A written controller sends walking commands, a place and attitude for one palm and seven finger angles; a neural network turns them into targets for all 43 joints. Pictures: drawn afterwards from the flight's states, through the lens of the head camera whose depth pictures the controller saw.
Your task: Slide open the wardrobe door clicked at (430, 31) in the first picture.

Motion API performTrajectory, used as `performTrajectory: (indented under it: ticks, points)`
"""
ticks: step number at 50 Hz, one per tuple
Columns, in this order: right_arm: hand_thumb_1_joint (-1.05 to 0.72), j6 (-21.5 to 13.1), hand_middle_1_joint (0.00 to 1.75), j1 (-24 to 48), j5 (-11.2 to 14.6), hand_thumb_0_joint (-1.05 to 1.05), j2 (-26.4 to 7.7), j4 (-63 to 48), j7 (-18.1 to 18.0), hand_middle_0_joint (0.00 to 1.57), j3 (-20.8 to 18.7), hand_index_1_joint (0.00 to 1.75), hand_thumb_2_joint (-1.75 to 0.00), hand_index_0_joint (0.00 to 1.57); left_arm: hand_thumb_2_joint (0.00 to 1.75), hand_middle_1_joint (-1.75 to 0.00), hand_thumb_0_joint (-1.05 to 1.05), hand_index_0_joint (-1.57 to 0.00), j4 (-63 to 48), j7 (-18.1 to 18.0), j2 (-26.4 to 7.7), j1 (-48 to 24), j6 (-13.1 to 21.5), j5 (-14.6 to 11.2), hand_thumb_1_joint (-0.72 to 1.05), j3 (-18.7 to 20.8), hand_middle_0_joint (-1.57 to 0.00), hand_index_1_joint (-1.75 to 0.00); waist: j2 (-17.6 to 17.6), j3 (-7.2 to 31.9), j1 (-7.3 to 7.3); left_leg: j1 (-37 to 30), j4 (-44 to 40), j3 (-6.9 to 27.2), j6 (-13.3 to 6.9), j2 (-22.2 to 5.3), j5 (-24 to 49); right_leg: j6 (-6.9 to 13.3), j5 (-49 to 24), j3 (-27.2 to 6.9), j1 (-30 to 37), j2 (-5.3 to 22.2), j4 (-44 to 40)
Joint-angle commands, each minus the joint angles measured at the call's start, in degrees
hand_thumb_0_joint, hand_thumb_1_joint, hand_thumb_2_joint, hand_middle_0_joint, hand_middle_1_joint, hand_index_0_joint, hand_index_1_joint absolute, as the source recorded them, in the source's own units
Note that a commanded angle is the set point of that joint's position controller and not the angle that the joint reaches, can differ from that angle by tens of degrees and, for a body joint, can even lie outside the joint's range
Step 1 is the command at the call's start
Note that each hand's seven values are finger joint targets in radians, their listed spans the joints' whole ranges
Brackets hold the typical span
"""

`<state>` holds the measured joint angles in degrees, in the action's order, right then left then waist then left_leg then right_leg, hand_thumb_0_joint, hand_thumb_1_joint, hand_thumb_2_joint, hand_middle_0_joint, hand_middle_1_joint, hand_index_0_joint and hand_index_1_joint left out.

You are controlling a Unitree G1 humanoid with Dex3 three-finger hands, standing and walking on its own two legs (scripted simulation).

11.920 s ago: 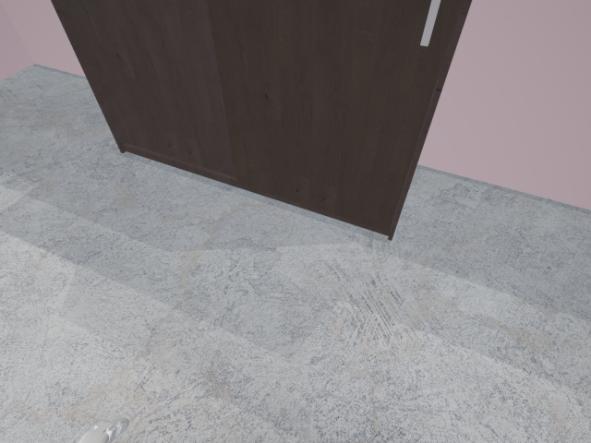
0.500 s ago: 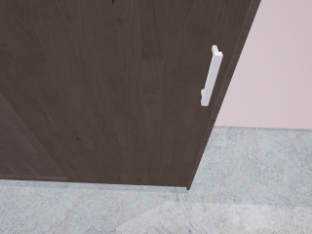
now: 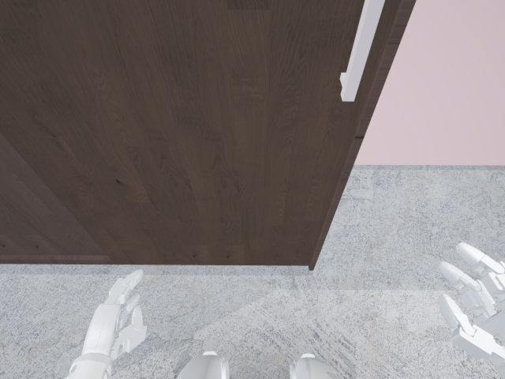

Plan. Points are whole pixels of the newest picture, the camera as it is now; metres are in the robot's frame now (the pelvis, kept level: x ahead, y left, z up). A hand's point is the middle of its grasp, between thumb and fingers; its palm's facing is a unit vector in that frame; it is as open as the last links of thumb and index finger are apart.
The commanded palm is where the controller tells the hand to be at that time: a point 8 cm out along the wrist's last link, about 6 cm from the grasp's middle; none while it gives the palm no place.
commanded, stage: raise the hand with hooked fingers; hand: right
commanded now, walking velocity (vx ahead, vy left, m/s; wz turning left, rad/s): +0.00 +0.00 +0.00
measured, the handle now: (358, 41) +0.55 -0.15 +0.24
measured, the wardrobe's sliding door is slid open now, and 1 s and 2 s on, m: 0.00 0.00 0.00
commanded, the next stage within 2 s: move the hooked fingers beside the handle in 1.68 s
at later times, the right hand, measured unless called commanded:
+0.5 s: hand out of the picture +0.24 -0.29 +0.14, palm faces +0.09 +0.99 -0.05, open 11.6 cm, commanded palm +0.20 -0.33 +0.16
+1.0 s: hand out of the picture +0.28 -0.31 +0.23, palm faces +0.12 +0.99 -0.05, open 13.9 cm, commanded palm +0.24 -0.35 +0.24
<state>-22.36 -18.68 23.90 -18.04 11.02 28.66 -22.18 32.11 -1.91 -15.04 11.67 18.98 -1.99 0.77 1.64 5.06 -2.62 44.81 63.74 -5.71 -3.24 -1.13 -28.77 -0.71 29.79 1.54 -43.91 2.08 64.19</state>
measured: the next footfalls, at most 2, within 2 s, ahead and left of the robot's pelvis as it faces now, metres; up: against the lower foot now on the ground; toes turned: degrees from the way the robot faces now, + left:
none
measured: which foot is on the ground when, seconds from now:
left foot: down 0.00-1.00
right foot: down 0.00-1.00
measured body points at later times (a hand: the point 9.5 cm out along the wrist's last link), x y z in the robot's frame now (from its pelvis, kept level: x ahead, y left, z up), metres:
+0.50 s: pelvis +0.01 -0.02 +0.05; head +0.03 -0.03 +0.50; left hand +0.18 +0.23 -0.01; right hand +0.23 -0.34 +0.14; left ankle +0.03 +0.09 -0.66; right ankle +0.02 -0.12 -0.66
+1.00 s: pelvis +0.03 -0.02 +0.08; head +0.01 -0.02 +0.53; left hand +0.23 +0.19 +0.02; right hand +0.27 -0.36 +0.23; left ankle +0.03 +0.09 -0.66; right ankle +0.02 -0.12 -0.66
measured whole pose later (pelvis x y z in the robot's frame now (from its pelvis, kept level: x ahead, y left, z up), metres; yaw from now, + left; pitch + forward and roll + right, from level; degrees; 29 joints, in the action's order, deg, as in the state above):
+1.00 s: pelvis +0.03 -0.02 +0.08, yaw -1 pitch -3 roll +1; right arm 7.5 0.8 20.5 -25.6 1.9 22.1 -24.0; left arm 37.5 -7.0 -13.7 10.5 15.1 -4.1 -5.1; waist -1.2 0.0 -4.6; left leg 11.2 29.2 -6.2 -0.8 -0.7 -15.4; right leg 1.2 17.8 1.1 -12.2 0.4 32.5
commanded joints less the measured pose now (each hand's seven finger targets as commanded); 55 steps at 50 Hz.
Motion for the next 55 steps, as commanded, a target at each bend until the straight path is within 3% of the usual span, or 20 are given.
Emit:
performTrajectory:
  ticks: [1, 2, 4, 8, 14, 15, 17, 20, 25, 27, 30, 32, 36, 39, 40, 42, 44, 46, 55]
  points:
    - [-0.39, -1.0, 0.63, 8.5, -0.7, 0.00, -13.9, -25.6, -4.3, 0.24, -4.9, 0.63, -0.68, 0.24, 0.90, -0.30, 0.00, -0.20, -7.1, -2.7, -8.2, 0.5, 3.7, -0.3, 0.90, 2.5, -0.20, -0.30, -7.7, 11.1, 2.48, -11.9, -17.4, 9.6, 2.6, 0.7, 7.1, 2.2, -13.2, -3.5, 7.0, -1.7, -11.1]
    - [-0.36, -0.5, 0.64, 8.3, -1.3, 0.00, -12.7, -26.7, -5.0, 0.24, -3.4, 0.64, -0.67, 0.24, 0.90, -0.30, 0.00, -0.20, -6.7, -3.0, -8.0, 0.2, 3.9, -0.2, 0.90, 2.2, -0.20, -0.30, -7.1, 10.5, 2.94, -11.9, -17.5, 8.5, 2.7, 1.0, 8.3, 2.2, -13.6, -4.0, 7.9, -1.6, -12.0]
    - [-0.32, 1.0, 0.68, 8.1, -1.8, 0.00, -13.5, -23.8, -5.6, 0.24, -4.3, 0.68, -0.65, 0.24, 0.90, -0.30, 0.00, -0.20, -4.8, -3.9, -8.1, 0.0, 3.8, -0.2, 0.90, 1.9, -0.20, -0.30, -4.3, 8.2, 3.72, -12.6, -19.1, 7.9, 2.8, 1.4, 8.1, 2.1, -13.2, -4.6, 7.7, -1.5, -12.9]
    - [-0.22, 4.8, 0.74, 8.6, -0.9, 0.00, -16.7, -18.9, -4.7, 0.25, -6.8, 0.74, -0.61, 0.25, 0.90, -0.30, 0.00, -0.20, -4.2, -4.7, -8.3, -1.3, 3.6, -0.9, 0.90, 1.0, -0.20, -0.30, -5.5, 5.3, 2.24, -14.7, -23.3, 8.6, 2.9, 0.2, 0.6, 1.4, -9.2, -4.6, 8.2, -1.6, -16.7]
    - [-0.08, 8.2, 0.82, 6.5, 1.4, 0.00, -16.4, -18.5, -5.0, 0.26, -8.3, 0.82, -0.55, 0.26, 0.90, -0.30, 0.00, -0.20, -5.1, -4.5, -8.2, -1.9, 4.3, -1.0, 0.90, 0.6, -0.20, -0.30, -5.0, 8.1, 0.04, -22.4, -26.0, 8.4, 2.8, -0.3, 6.1, 1.0, -13.7, -4.6, 13.0, -1.8, -20.8]
    - [-0.06, 8.5, 0.84, 6.5, 1.5, 0.00, -15.8, -17.4, -5.1, 0.26, -7.7, 0.84, -0.54, 0.26, 0.90, -0.30, 0.00, -0.20, -4.8, -4.4, -8.1, -1.8, 4.2, -1.3, 0.90, 0.6, -0.20, -0.30, -2.8, 6.4, 0.60, -22.2, -26.5, 8.2, 3.0, -0.3, 7.3, 0.9, -14.2, -4.7, 13.2, -1.6, -21.5]
    - [-0.01, 8.7, 0.87, 6.5, 1.2, 0.00, -16.0, -18.3, -5.2, 0.26, -7.6, 0.87, -0.52, 0.26, 0.90, -0.30, 0.00, -0.20, -4.8, -4.2, -8.5, -1.7, 4.2, -1.3, 0.90, 0.8, -0.20, -0.30, -3.6, 6.4, 0.03, -23.0, -26.5, 6.9, 2.9, 0.2, 9.5, 0.9, -15.4, -4.6, 14.8, -1.6, -23.0]
    - [0.06, 9.5, 0.92, 10.5, 0.5, 0.00, -16.5, -19.3, -6.1, 0.27, -7.0, 0.92, -0.49, 0.27, 0.90, -0.30, 0.00, -0.20, -4.4, -4.5, -8.6, -1.9, 4.4, -1.4, 0.90, 0.7, -0.20, -0.30, -4.1, 3.9, 0.60, -23.1, -27.7, 5.9, 2.8, 0.6, 9.6, 0.9, -15.1, -4.7, 16.5, -1.5, -25.2]
    - [0.17, 10.8, 0.99, 13.9, -0.8, 0.00, -18.1, -23.1, -7.5, 0.28, -7.6, 0.99, -0.44, 0.28, 0.90, -0.30, 0.00, -0.20, -3.8, -4.9, -8.5, -2.0, 4.4, -1.3, 0.90, 0.5, -0.20, -0.30, -7.7, 6.7, -0.10, -27.1, -28.1, 3.6, 2.3, 1.4, 16.2, 1.0, -19.7, -4.7, 22.5, -1.7, -28.5]
    - [0.22, 11.9, 1.02, 13.6, -1.0, 0.00, -17.5, -22.3, -7.3, 0.28, -7.1, 1.02, -0.42, 0.28, 0.90, -0.30, 0.00, -0.20, -3.5, -5.0, -8.5, -2.1, 4.2, -1.3, 0.90, 0.3, -0.20, -0.30, -6.4, 5.6, 0.09, -27.8, -28.7, 2.8, 2.4, 1.7, 18.9, 0.9, -21.4, -4.6, 23.7, -1.6, -29.5]
    - [0.29, 13.4, 1.07, 16.7, -1.0, 0.00, -18.3, -24.0, -7.1, 0.29, -7.4, 1.07, -0.39, 0.29, 0.90, -0.30, 0.00, -0.20, -3.2, -5.2, -8.4, -2.8, 3.8, -1.5, 0.90, 0.2, -0.20, -0.30, -7.1, 5.8, -0.18, -29.9, -29.7, 2.4, 2.3, 1.9, 22.0, 0.8, -24.0, -4.5, 26.1, -1.6, -30.9]
    - [0.34, 15.0, 1.10, 17.9, -1.1, 0.00, -18.0, -24.6, -7.1, 0.29, -6.9, 1.10, -0.37, 0.29, 0.90, -0.30, 0.00, -0.20, -3.3, -5.3, -8.2, -3.1, 3.6, -1.6, 0.90, -0.2, -0.20, -0.30, -8.6, 5.6, -0.45, -30.9, -30.5, 1.7, 2.2, 2.1, 23.1, 0.5, -25.5, -4.7, 27.7, -1.6, -32.3]
    - [0.43, 18.7, 1.15, 21.7, -1.5, 0.00, -17.6, -23.5, -7.1, 0.29, -5.7, 1.15, -0.33, 0.29, 0.90, -0.30, 0.00, -0.20, -2.9, -5.5, -8.0, -3.8, 2.6, -1.9, 0.90, -0.9, -0.20, -0.30, -8.1, 3.4, -0.27, -32.0, -32.7, 1.4, 2.1, 2.3, 23.8, 0.4, -26.2, -4.9, 29.7, -1.4, -34.5]
    - [0.50, 21.2, 1.20, 24.8, -2.0, 0.00, -20.2, -23.0, -7.2, 0.30, -7.7, 1.20, -0.30, 0.30, 0.90, -0.30, 0.00, -0.20, -2.8, -5.7, -8.3, -4.3, 1.7, -1.9, 0.90, -1.0, -0.20, -0.30, -7.5, 4.4, -0.73, -34.1, -34.1, 1.4, 2.0, 2.4, 24.9, 0.5, -27.9, -4.7, 31.6, -1.3, -35.5]
    - [0.50, 22.0, 1.20, 26.7, -2.0, 0.00, -19.5, -23.7, -7.1, 0.30, -6.7, 1.20, -0.30, 0.30, 0.90, -0.30, 0.00, -0.20, -3.1, -5.6, -7.8, -4.8, 1.4, -2.0, 0.90, -1.4, -0.20, -0.30, -8.1, 4.4, -0.63, -34.2, -34.6, 1.2, 2.0, 2.2, 24.9, 0.3, -27.8, -4.9, 32.0, -1.3, -36.3]
    - [0.50, 23.8, 1.20, 27.8, -1.9, 0.00, -19.2, -21.1, -6.9, 0.30, -6.5, 1.20, -0.30, 0.30, 0.90, -0.30, 0.00, -0.20, -3.0, -5.7, -7.7, -5.2, 0.6, -2.2, 0.90, -1.6, -0.20, -0.30, -5.9, 2.8, -0.39, -34.4, -35.7, 1.4, 2.1, 2.3, 24.5, 0.5, -26.7, -4.8, 31.9, -1.3, -37.1]
    - [0.50, 25.0, 1.20, 30.3, -2.1, 0.00, -21.2, -21.2, -6.8, 0.30, -7.8, 1.20, -0.30, 0.30, 0.90, -0.30, 0.00, -0.20, -2.9, -5.8, -7.9, -5.9, -0.1, -2.2, 0.90, -1.7, -0.20, -0.30, -6.4, 3.9, -0.63, -35.6, -36.5, 1.9, 1.9, 2.1, 25.1, 0.8, -27.1, -4.4, 33.1, -1.4, -37.2]
    - [0.50, 26.2, 1.20, 33.6, -2.4, 0.00, -20.5, -21.8, -6.7, 0.30, -6.5, 1.20, -0.30, 0.30, 0.90, -0.30, 0.00, -0.20, -3.4, -5.8, -7.3, -6.7, -0.7, -2.4, 0.90, -2.1, -0.20, -0.30, -7.3, 4.2, -0.39, -36.0, -37.2, 1.8, 1.9, 2.1, 24.8, 0.7, -27.0, -4.5, 33.9, -1.4, -38.2]
    - [0.50, 31.0, 1.20, 41.6, -2.8, 0.00, -24.6, -21.0, -6.9, 0.30, -8.8, 1.20, -0.30, 0.30, 0.90, -0.30, 0.00, -0.20, -4.0, -5.6, -7.3, -8.8, -2.9, -2.8, 0.90, -2.4, -0.20, -0.30, -7.5, 5.9, -0.95, -38.8, -39.5, 3.0, 1.7, 1.3, 26.2, 1.2, -27.5, -3.8, 35.5, -1.5, -39.7]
